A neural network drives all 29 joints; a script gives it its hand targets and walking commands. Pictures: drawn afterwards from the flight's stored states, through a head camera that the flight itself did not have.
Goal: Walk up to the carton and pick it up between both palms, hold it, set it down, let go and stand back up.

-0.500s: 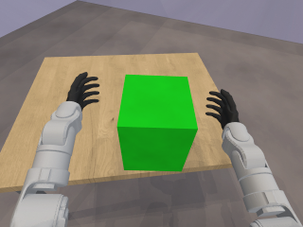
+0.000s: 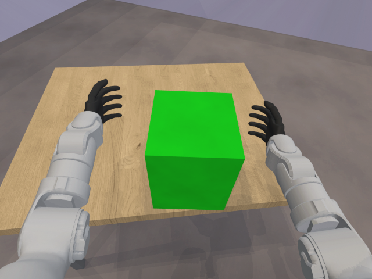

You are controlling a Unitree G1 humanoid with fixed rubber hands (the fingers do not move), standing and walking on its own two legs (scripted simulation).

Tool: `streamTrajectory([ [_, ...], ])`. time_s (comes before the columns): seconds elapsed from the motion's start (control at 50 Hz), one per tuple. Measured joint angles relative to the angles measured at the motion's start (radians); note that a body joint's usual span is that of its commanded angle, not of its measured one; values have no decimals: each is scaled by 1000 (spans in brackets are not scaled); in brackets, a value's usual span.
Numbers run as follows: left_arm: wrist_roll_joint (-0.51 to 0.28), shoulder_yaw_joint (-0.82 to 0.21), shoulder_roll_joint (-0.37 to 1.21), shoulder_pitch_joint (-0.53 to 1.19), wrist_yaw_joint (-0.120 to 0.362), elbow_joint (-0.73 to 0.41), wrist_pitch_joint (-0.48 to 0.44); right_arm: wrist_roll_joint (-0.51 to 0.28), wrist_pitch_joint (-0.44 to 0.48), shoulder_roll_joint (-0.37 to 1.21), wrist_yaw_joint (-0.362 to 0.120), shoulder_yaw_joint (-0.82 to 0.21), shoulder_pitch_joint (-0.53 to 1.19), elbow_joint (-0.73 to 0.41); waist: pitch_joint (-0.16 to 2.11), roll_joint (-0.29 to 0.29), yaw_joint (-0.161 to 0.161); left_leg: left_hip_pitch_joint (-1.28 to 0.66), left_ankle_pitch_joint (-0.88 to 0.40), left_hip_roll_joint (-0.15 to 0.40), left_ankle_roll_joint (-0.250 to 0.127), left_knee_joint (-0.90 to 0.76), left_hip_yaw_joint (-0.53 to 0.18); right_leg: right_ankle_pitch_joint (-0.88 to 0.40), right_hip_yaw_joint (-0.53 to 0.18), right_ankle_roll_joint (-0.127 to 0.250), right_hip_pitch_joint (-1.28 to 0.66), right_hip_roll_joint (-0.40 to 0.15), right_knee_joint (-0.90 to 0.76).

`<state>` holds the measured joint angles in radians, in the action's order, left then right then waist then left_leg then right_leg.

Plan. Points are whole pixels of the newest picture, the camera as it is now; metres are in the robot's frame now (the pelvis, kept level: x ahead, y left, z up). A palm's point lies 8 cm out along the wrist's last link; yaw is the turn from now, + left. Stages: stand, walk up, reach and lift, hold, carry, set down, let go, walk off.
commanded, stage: reach and lift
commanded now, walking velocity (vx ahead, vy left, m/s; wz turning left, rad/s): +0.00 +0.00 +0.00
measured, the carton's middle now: (191, 152) +0.43 +0.02 -0.01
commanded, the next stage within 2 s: none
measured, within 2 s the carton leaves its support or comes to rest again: neither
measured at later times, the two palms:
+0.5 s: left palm (107, 145) +0.41 +0.23 +0.03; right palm (257, 154) +0.41 -0.15 +0.02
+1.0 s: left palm (129, 146) +0.42 +0.18 +0.01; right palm (245, 153) +0.42 -0.12 +0.01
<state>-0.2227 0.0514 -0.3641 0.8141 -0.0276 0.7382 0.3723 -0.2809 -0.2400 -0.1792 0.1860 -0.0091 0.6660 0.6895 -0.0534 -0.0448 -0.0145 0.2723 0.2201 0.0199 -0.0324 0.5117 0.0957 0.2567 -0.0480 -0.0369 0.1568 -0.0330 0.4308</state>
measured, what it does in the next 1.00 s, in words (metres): stands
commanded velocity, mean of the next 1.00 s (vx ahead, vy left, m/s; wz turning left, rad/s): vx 0.00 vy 0.00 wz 0.00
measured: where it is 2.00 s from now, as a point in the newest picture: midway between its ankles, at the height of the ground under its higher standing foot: outside the picture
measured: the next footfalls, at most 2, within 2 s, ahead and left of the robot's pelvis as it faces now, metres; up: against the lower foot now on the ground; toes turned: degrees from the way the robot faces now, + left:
none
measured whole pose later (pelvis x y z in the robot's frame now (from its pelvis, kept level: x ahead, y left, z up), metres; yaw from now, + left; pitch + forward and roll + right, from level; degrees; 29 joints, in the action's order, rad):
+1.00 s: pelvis +0.03 -0.02 -0.01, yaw +0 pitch +18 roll -1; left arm -0.11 0.06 -0.21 0.69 0.05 1.09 -0.34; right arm -0.12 0.41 0.02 0.22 -0.01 0.67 1.09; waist 0.14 -0.04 -0.01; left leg 0.63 0.23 0.03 -0.02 0.56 0.09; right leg 0.30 -0.05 -0.04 0.54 -0.02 0.53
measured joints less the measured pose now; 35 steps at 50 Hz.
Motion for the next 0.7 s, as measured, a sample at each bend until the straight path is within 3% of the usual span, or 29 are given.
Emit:
streamTrajectory([
  [0.4,0,-42,13,-74,30,352,-542,81,382,106,0,0,0,295,161,3,0,296,-18,2,0,28,-3,11,0,0,318,3,79],
  [0.56,0,-43,40,-99,60,389,-649,81,528,107,0,0,0,352,195,4,0,353,-7,5,5,42,-5,28,0,-1,380,6,104],
  [0.7,0,-43,51,-122,72,386,-674,80,569,109,0,0,0,403,194,4,0,354,2,8,8,42,-6,36,0,-3,382,9,104],
])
